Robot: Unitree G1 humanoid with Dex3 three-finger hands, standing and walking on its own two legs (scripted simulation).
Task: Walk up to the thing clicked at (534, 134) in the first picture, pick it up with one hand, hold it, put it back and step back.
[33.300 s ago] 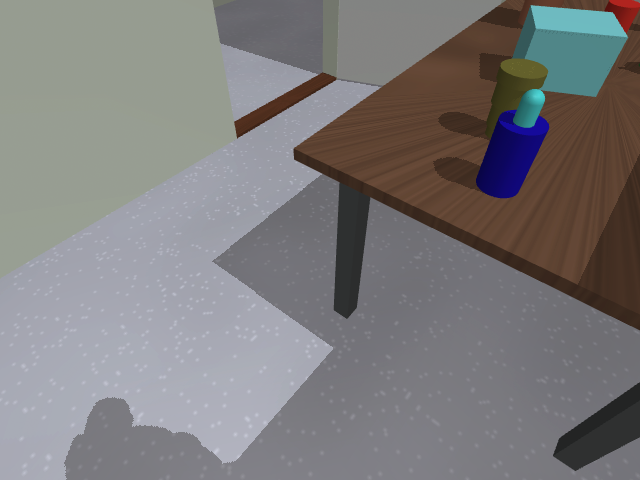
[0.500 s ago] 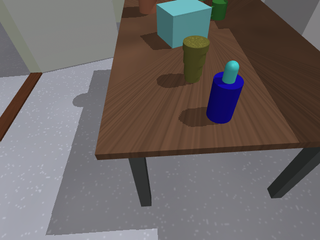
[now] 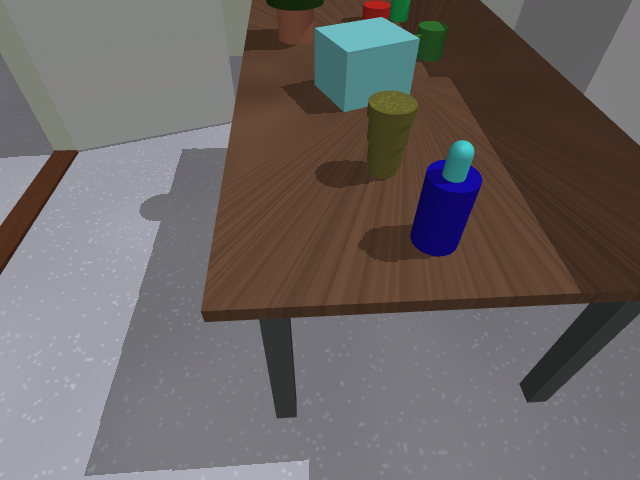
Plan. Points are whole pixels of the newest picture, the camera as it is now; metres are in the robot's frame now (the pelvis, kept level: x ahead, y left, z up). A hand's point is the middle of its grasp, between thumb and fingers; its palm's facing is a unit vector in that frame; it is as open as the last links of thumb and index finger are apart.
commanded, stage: stand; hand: right
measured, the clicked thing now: (447, 196) +0.55 -0.21 +0.05
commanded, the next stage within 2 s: step back in 1.74 s
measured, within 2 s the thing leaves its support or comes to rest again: neither
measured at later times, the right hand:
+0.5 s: hand out of the picture +0.08 -0.25 -0.15, palm faces -0.02 +0.94 -0.35, open 7.4 cm
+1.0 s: hand out of the picture +0.07 -0.25 -0.16, palm faces -0.02 +0.94 -0.34, open 7.4 cm
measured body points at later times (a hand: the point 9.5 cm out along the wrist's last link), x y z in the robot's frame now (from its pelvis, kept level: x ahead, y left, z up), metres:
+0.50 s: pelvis +0.01 +0.00 +0.00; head +0.02 +0.01 +0.45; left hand +0.07 +0.30 -0.14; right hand +0.09 -0.30 -0.13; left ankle +0.02 +0.14 -0.74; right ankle +0.01 -0.14 -0.74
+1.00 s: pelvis +0.01 +0.01 +0.00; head +0.02 +0.01 +0.45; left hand +0.08 +0.31 -0.13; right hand +0.07 -0.29 -0.13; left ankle +0.02 +0.14 -0.74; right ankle +0.01 -0.14 -0.74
